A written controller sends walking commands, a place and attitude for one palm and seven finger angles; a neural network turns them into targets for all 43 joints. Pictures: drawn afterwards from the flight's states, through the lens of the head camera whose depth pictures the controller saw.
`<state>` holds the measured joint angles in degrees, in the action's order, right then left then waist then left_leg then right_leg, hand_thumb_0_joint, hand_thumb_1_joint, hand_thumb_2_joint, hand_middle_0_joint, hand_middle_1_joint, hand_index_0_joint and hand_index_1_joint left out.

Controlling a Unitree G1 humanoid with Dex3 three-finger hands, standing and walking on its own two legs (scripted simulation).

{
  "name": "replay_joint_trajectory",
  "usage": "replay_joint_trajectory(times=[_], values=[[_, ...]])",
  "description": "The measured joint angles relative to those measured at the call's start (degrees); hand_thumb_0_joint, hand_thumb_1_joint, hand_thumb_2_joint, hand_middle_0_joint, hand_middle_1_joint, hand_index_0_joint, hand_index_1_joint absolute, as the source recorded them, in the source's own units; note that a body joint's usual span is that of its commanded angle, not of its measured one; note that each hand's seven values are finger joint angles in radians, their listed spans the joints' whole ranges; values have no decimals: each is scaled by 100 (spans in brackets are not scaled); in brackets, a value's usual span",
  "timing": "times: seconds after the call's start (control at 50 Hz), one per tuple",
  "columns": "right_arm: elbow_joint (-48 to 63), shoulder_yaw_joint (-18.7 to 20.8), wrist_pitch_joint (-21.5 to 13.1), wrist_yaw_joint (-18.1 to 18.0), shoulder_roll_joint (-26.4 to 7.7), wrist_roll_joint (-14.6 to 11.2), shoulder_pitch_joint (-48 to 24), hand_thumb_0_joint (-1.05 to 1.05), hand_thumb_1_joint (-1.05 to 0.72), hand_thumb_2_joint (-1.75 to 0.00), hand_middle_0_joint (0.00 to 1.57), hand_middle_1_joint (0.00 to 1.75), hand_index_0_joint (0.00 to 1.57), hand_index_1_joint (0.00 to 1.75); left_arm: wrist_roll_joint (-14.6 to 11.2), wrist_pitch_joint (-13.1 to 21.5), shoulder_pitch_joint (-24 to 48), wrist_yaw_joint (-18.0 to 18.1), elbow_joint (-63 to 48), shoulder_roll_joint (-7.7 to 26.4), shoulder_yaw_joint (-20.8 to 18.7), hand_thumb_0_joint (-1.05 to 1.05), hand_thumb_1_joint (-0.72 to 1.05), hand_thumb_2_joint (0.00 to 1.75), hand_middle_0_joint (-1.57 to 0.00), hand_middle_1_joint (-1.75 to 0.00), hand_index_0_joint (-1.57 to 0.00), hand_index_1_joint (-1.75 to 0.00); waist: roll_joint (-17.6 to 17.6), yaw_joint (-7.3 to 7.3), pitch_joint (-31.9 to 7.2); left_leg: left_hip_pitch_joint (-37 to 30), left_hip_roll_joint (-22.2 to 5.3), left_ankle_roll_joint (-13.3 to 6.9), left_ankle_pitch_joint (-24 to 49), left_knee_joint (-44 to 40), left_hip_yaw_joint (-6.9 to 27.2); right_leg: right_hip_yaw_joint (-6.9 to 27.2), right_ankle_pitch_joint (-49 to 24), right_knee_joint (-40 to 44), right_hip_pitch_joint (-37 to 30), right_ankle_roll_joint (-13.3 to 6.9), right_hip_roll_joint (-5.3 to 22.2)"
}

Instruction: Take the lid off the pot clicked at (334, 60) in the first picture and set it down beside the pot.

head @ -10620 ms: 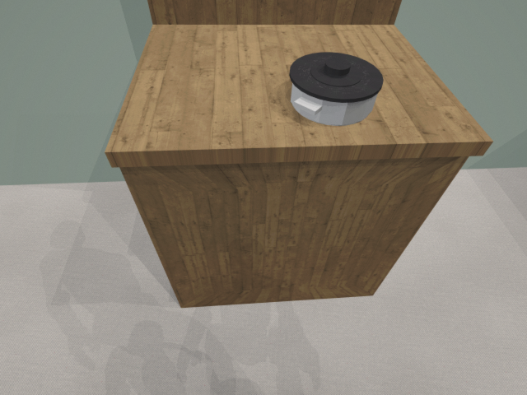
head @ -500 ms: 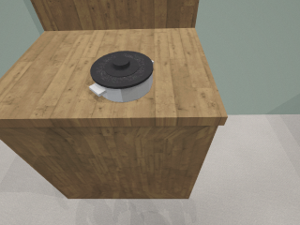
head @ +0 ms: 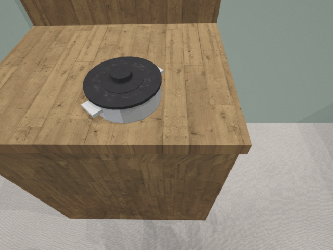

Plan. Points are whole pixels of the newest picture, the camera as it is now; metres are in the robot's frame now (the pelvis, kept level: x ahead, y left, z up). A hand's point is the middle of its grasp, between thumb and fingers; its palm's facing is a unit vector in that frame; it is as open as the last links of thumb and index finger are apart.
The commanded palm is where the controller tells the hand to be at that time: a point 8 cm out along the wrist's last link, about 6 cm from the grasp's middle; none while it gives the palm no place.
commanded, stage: look again from close up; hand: left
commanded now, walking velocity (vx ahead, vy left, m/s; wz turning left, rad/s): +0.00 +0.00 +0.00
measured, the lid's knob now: (121, 73) +0.49 +0.13 +0.16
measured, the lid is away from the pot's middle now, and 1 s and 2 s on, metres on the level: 0.00 0.00 0.00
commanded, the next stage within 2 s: lift the closed hand beside the body in 1.00 s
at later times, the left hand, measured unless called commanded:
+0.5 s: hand out of the picture +0.04 +0.20 -0.16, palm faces +0.02 -0.96 -0.28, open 7.4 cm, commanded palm none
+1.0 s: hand out of the picture +0.01 +0.18 -0.16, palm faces +0.01 -0.97 -0.24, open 7.4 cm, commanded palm none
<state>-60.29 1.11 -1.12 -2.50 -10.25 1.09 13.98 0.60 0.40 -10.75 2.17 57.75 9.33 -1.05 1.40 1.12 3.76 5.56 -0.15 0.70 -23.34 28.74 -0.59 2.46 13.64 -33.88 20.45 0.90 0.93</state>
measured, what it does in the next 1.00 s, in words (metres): stands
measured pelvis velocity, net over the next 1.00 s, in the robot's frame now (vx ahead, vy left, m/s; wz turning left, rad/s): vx -0.03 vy -0.01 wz -0.01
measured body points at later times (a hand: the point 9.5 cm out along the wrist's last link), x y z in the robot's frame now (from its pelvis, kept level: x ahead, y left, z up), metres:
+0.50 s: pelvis -0.02 +0.00 +0.01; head +0.01 -0.01 +0.45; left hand +0.03 +0.25 -0.14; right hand +0.00 -0.24 -0.15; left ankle -0.09 +0.13 -0.73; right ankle +0.05 -0.13 -0.73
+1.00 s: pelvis -0.03 -0.01 +0.01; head -0.01 -0.01 +0.45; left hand +0.01 +0.23 -0.14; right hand -0.04 -0.23 -0.16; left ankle -0.09 +0.13 -0.73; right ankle +0.05 -0.13 -0.73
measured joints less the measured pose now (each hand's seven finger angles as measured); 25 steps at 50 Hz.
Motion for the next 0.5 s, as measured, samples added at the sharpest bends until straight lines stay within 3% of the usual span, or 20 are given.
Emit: replay_joint_trajectory(times=[0.5], values=[[-123,-46,54,62,-98,-8,-19,1,-91,-90,20,30,20,29,7,-94,-53,-57,107,310,-39,1,90,90,-20,-30,-20,-30,-91,-71,96,-182,-30,32,290,-286,8,-18,-363,440,-264,-19,-21]])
